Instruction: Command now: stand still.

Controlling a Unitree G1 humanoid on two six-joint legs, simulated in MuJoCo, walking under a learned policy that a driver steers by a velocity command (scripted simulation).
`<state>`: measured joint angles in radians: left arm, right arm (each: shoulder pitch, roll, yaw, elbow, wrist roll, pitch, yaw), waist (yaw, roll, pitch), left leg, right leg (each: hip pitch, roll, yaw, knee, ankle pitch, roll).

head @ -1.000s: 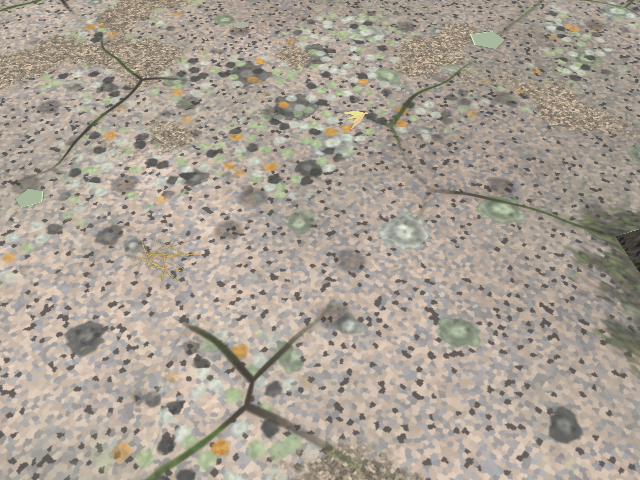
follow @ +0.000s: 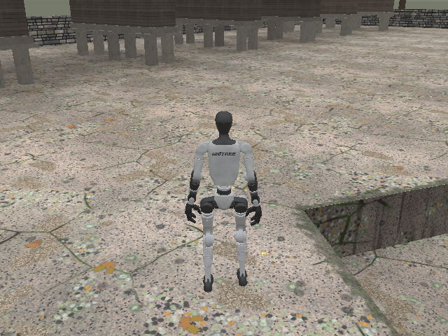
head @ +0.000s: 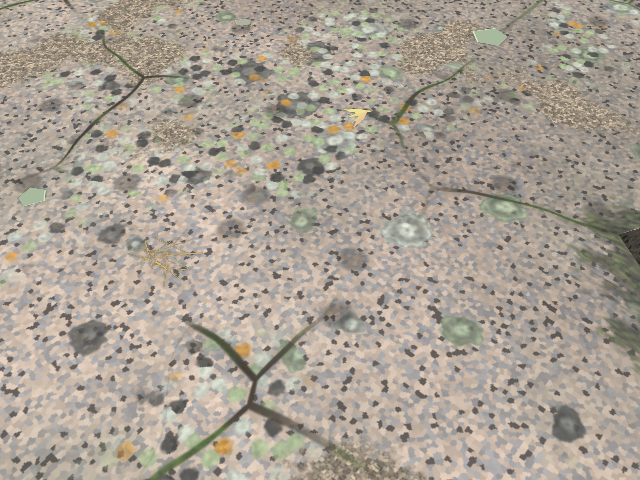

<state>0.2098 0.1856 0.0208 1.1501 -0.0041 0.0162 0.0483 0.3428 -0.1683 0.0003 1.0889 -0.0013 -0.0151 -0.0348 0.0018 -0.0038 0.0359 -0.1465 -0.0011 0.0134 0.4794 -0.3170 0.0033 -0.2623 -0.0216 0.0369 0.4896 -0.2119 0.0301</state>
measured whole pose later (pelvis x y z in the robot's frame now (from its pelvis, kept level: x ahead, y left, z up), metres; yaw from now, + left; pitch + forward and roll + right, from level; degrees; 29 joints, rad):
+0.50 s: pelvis +0.00 +0.00 +0.00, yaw +0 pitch -1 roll +0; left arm 0.23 0.18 0.02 1.14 -0.01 0.01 0.05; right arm 0.37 -0.16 0.00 1.09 0.00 -0.02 -0.04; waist 0.00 0.00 0.03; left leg -0.15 0.00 0.01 0.48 -0.32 0.00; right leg -0.26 -0.02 0.04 0.50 -0.22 0.03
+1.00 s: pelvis +0.12 -0.04 +0.01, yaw +0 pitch +1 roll +0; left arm 0.46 0.17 0.02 1.12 -0.01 -0.10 -0.01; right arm 0.26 -0.25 -0.06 0.96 0.03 -0.10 0.00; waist 0.04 0.03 -0.02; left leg -0.55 0.08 0.00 1.14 -0.21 0.08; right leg -0.06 0.03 -0.06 0.31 -0.27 -0.05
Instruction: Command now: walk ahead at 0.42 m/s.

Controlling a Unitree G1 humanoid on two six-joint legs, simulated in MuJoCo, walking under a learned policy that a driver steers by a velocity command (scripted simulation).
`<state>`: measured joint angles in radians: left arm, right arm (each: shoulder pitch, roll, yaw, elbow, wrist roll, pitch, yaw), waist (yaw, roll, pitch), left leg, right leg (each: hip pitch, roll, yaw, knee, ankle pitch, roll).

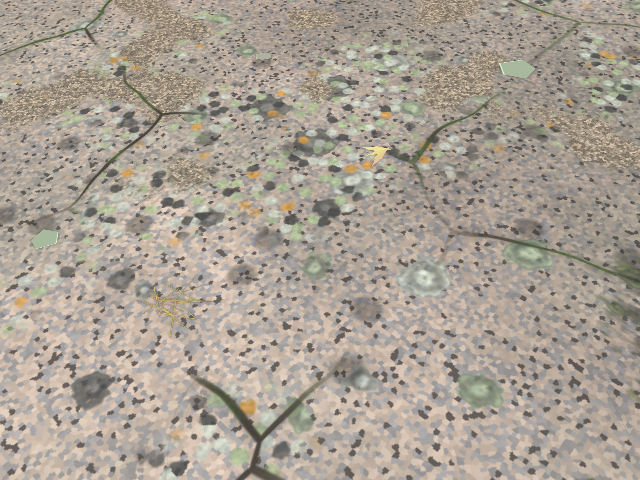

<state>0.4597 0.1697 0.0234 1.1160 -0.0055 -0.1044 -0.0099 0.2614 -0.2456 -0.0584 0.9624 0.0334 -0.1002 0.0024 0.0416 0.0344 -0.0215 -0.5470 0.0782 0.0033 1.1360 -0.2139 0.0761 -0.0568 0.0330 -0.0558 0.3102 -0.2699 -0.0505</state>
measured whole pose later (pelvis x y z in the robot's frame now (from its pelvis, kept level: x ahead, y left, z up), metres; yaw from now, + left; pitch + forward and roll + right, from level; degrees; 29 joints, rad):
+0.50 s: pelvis +0.28 +0.07 +0.00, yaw +0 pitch +0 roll +1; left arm 0.23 0.25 0.05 0.94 -0.03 -0.10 0.02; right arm 0.26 -0.23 -0.05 0.98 0.00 -0.11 0.04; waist -0.03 -0.04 0.02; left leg -0.22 -0.07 0.08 0.35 -0.14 0.08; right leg -0.56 -0.11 0.04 1.17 -0.27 -0.06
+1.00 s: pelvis +0.58 +0.00 -0.01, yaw +0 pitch +2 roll +0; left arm 0.19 0.24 0.06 0.92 0.00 -0.10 -0.03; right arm 0.28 -0.26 -0.05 0.98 0.03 -0.10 0.00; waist 0.00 0.03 0.03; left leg -0.43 0.06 -0.03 1.19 -0.34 0.05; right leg -0.33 0.03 -0.07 0.44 -0.14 -0.07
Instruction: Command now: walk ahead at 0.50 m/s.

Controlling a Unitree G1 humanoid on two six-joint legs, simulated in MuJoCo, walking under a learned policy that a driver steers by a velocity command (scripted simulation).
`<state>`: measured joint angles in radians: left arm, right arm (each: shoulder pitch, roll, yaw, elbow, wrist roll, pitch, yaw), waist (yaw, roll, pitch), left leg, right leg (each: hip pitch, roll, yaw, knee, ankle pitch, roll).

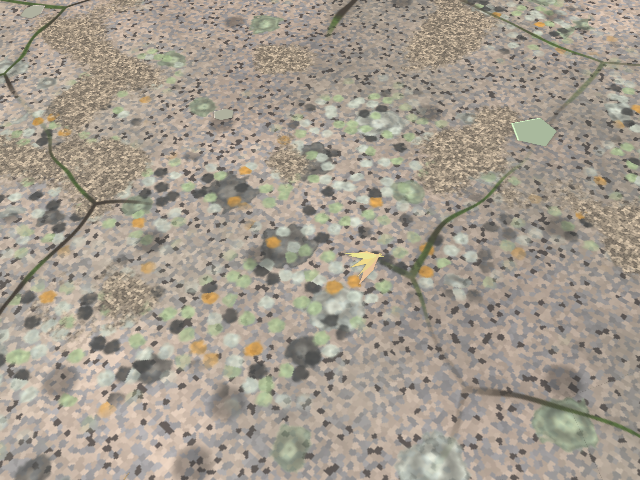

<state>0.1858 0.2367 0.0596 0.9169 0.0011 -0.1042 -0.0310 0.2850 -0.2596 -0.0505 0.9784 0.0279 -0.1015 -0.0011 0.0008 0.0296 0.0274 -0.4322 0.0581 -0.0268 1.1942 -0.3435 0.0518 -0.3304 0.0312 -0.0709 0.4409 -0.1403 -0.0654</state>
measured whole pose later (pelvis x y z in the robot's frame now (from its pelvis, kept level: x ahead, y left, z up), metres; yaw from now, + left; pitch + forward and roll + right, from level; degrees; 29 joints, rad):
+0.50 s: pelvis +0.28 +0.06 -0.01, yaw +0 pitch +2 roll +0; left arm 0.35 0.25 0.05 1.01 -0.03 -0.09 0.00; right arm 0.09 -0.24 -0.06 0.88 0.01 -0.11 0.03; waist 0.02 -0.02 0.03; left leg -0.45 -0.01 0.06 0.55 -0.15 0.06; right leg -0.25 -0.01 0.03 1.09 -0.46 -0.03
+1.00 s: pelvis +0.56 +0.02 -0.01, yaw +4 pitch +3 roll +1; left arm 0.00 0.23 0.06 0.84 0.00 -0.12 -0.02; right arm 0.41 -0.25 -0.07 1.02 0.02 -0.06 -0.01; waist -0.07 0.01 0.03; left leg -0.09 0.01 -0.04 0.67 -0.47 0.01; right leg -0.49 -0.03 -0.04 0.54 -0.09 -0.03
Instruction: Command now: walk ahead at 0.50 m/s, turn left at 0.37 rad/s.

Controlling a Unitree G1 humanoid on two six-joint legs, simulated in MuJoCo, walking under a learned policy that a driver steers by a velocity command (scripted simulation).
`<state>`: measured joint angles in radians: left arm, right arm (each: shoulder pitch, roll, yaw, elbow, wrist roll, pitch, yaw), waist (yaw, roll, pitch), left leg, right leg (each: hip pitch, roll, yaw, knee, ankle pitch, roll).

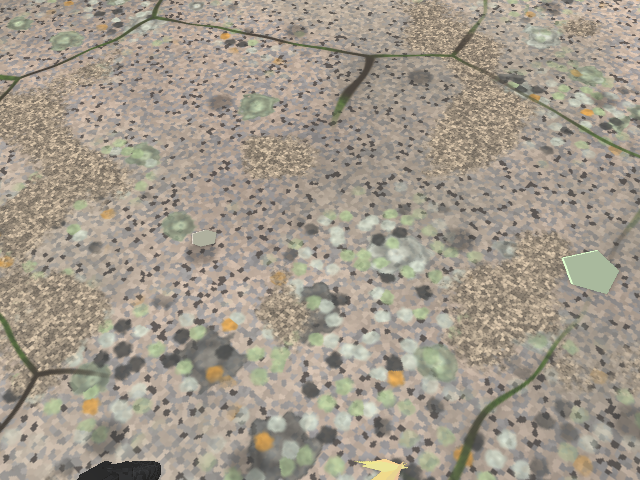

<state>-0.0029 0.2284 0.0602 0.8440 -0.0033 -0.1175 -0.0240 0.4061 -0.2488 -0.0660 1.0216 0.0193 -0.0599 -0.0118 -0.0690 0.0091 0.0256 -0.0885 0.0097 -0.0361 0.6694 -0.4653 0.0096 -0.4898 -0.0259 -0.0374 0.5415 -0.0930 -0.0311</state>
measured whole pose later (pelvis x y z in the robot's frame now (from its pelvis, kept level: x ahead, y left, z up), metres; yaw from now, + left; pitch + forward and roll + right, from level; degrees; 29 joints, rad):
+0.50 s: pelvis +0.26 +0.05 +0.00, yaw +15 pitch +1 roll -2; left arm 0.33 0.26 0.08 0.99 -0.02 -0.06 0.02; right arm 0.04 -0.24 -0.08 0.78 0.01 -0.04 0.05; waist 0.05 0.02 0.04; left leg -0.51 0.04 0.05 0.57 -0.05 0.10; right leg 0.07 -0.08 -0.29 0.44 -0.45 0.06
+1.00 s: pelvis +0.37 +0.07 +0.01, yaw +2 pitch +2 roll +2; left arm 0.11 0.26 0.09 0.84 -0.02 0.04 -0.01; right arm 0.10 -0.27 -0.08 0.89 0.01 0.00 -0.05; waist 0.01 0.00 0.04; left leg -0.20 0.07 0.27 0.45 -0.26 0.01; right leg -0.40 -0.07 -0.07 0.66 -0.28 0.00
